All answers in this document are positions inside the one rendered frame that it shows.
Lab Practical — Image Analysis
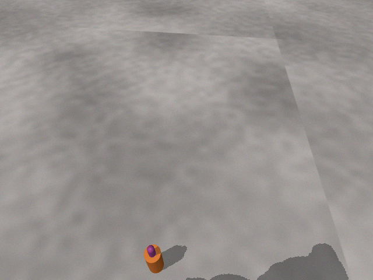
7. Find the bottle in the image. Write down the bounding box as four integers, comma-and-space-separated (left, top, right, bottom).
143, 244, 164, 274

